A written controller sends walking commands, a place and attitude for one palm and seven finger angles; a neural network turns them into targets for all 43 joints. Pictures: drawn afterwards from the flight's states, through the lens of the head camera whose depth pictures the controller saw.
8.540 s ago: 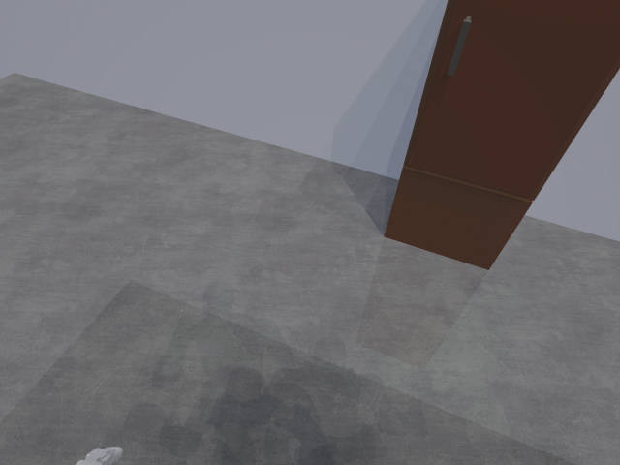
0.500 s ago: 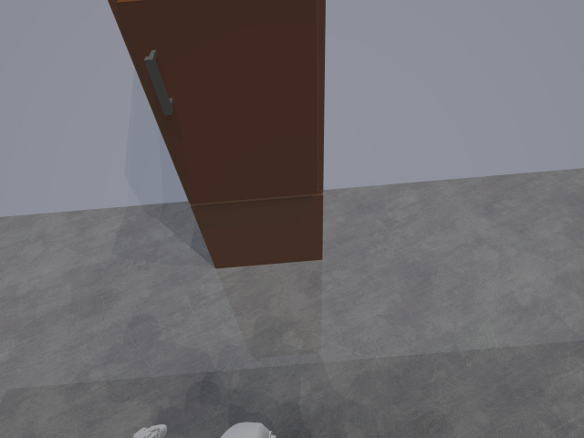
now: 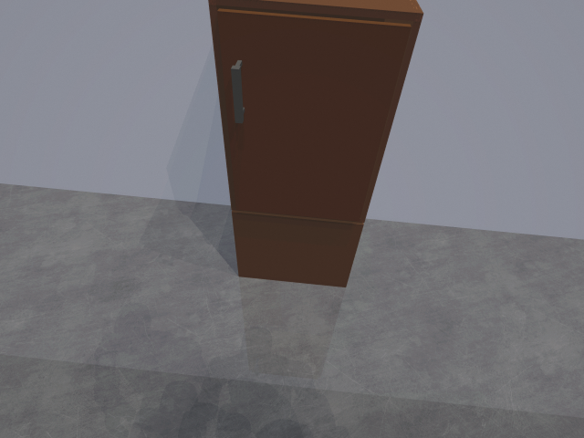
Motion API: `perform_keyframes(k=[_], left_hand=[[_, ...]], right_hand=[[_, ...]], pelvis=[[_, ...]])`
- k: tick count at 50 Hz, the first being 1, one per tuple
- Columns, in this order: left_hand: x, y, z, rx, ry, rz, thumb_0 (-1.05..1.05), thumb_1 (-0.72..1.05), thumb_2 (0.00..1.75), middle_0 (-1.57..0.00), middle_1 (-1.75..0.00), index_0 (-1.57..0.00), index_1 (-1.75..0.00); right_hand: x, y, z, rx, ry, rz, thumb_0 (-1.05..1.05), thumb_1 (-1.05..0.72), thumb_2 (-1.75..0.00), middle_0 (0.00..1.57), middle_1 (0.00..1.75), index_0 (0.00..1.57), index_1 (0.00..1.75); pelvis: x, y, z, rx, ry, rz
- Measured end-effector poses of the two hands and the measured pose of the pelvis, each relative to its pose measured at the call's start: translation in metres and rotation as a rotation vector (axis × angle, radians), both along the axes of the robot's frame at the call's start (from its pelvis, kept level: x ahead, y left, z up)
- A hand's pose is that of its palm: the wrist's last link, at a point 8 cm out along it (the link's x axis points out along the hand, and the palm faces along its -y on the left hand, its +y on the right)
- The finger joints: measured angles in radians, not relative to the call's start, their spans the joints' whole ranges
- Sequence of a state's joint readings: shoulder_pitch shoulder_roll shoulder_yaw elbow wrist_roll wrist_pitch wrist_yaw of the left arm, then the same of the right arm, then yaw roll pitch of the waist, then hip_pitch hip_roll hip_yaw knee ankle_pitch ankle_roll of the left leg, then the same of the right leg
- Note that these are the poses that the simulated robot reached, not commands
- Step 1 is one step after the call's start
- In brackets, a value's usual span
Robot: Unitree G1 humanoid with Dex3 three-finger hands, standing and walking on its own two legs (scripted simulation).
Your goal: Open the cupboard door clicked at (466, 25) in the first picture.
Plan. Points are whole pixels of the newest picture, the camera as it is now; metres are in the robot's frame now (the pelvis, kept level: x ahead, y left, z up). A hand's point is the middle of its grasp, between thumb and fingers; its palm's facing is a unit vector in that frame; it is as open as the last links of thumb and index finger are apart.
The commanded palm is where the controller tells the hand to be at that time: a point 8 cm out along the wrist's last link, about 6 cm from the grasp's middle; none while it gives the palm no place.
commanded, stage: take the last steps up to it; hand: left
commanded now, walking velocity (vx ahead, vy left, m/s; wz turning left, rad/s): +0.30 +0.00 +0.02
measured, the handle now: (239, 92) +0.83 +0.18 +0.07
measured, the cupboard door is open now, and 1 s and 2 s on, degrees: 0 0 0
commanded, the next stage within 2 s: come to a stop and stand still in 0.64 s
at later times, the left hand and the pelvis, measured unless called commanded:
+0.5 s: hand out of the picture +0.11 +0.12 -0.17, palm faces +0.11 -0.98 -0.18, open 7.3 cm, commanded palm none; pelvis +0.15 -0.04 +0.00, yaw +2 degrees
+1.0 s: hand (195, 338) +0.33 +0.20 -0.18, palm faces +0.07 -0.97 -0.22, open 7.4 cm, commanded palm none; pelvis +0.28 +0.01 -0.01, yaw +2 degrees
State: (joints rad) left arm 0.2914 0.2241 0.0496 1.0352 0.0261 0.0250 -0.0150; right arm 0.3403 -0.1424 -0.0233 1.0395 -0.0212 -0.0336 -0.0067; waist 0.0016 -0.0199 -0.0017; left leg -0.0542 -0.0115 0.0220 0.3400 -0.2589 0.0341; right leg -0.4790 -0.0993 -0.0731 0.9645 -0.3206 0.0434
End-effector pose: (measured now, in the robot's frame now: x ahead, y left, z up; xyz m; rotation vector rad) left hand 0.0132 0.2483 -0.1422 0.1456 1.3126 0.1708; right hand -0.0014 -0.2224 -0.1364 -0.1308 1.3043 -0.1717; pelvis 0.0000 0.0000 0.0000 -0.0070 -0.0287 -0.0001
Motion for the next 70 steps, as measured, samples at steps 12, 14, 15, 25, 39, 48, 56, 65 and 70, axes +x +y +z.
perform_keyframes(k=[12,14,15,25,39,48,56,65,70], left_hand=[[0.116,-0.059,0.0,0.022,-0.15,-0.046,0.01,0.91,0.89,-0.2,-0.3,-0.19,-0.3],[0.117,-0.066,0.003,0.02,-0.152,-0.008,0.01,0.91,0.89,-0.2,-0.3,-0.2,-0.3],[0.116,-0.066,0.005,0.03,-0.144,0.015,0.0,0.93,0.89,-0.2,-0.3,-0.2,-0.3],[0.088,-0.08,0.003,-0.028,0.083,0.086,0.0,0.93,0.89,-0.2,-0.3,-0.2,-0.3],[0.147,-0.031,-0.025,-0.086,0.24,0.123,0.01,0.91,0.89,-0.2,-0.3,-0.2,-0.3],[0.288,0.001,-0.011,0.002,-0.009,0.039,0.01,0.91,0.89,-0.2,-0.3,-0.19,-0.3],[0.342,-0.014,0.0,0.075,-0.108,-0.023,0.0,0.91,0.89,-0.2,-0.3,-0.19,-0.3],[0.325,-0.041,0.008,0.067,-0.069,-0.024,0.01,0.91,0.89,-0.2,-0.3,-0.2,-0.3],[0.304,-0.039,0.004,0.044,-0.066,0.012,0.01,0.91,0.89,-0.2,-0.3,-0.2,-0.3]], right_hand=[[-0.01,-0.028,-0.038,0.088,0.231,-0.07,0.01,-0.9,-0.9,0.2,0.3,0.2,0.3],[0.011,-0.039,-0.033,0.081,0.226,-0.051,0.01,-0.91,-0.9,0.2,0.3,0.2,0.3],[0.024,-0.044,-0.03,0.075,0.211,-0.042,0.01,-0.91,-0.9,0.2,0.3,0.2,0.3],[0.181,-0.056,-0.008,0.023,-0.007,0.036,0.01,-0.91,-0.9,0.19,0.3,0.2,0.3],[0.342,0.027,-0.007,0.01,-0.185,0.099,0.0,-0.92,-0.9,0.2,0.3,0.2,0.3],[0.34,0.011,-0.004,-0.036,-0.081,0.049,-0.02,-0.95,-0.9,0.2,0.3,0.2,0.3],[0.322,-0.021,-0.028,0.009,0.014,-0.008,0.0,-0.92,-0.9,0.2,0.3,0.2,0.3],[0.306,-0.04,-0.03,0.028,0.072,-0.011,0.01,-0.91,-0.9,0.2,0.3,0.2,0.3],[0.303,-0.035,-0.022,0.019,0.069,0.03,0.01,-0.91,-0.9,0.19,0.3,0.2,0.3]], pelvis=[[0.067,-0.042,-0.021,0.019,-0.004,0.014],[0.078,-0.046,-0.016,0.02,-0.008,0.022],[0.084,-0.048,-0.013,0.022,-0.008,0.024],[0.148,-0.043,0.0,0.003,0.016,0.043],[0.245,0.015,-0.017,0.005,0.012,0.019],[0.275,0.015,-0.007,0.015,0.009,0.028],[0.286,-0.015,-0.017,0.031,0.015,0.014],[0.274,-0.028,-0.01,0.029,0.029,0.026],[0.264,-0.024,-0.008,0.033,0.037,0.033]])
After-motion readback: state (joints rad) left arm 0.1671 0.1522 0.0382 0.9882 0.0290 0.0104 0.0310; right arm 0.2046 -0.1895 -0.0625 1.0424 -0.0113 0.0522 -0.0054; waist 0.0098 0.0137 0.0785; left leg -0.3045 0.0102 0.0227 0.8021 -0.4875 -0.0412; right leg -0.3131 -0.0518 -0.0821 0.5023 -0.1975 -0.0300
